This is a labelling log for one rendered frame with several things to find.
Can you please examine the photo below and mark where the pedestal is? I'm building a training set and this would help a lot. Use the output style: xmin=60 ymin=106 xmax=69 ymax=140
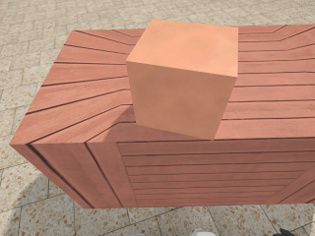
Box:
xmin=9 ymin=24 xmax=315 ymax=209

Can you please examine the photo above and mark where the carton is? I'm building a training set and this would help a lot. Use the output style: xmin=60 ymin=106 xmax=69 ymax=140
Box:
xmin=125 ymin=19 xmax=238 ymax=141

